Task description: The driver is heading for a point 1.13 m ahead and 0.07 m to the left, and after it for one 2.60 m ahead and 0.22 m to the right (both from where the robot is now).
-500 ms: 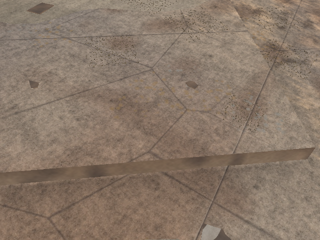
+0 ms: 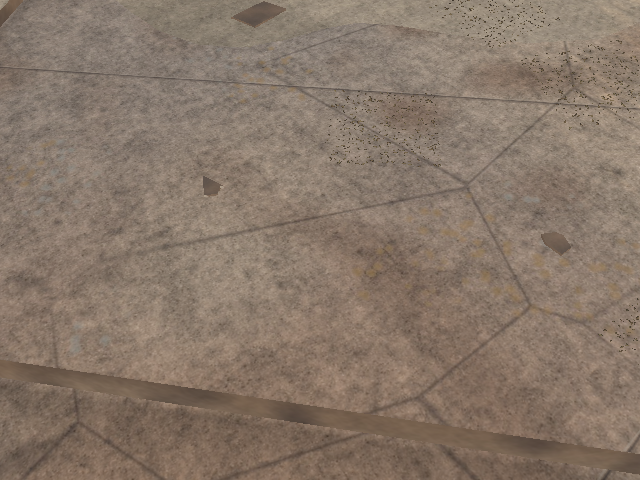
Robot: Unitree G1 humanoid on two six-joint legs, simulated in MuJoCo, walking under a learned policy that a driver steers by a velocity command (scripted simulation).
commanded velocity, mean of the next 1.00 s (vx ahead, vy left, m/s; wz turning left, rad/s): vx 0.50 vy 0.00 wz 0.12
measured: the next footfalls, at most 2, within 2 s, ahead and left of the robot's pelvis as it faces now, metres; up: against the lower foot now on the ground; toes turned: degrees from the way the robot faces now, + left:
left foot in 0.40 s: +0.33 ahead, +0.14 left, +0.00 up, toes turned +18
right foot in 1.00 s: +0.70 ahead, +0.08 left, +0.10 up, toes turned -2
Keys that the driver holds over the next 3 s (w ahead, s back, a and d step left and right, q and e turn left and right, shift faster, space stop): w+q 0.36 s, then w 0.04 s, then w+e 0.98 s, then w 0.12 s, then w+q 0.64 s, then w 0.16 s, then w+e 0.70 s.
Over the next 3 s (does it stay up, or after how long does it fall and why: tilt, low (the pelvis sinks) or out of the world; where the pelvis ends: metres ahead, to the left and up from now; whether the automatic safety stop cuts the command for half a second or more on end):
stays up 1.61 -0.02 0.08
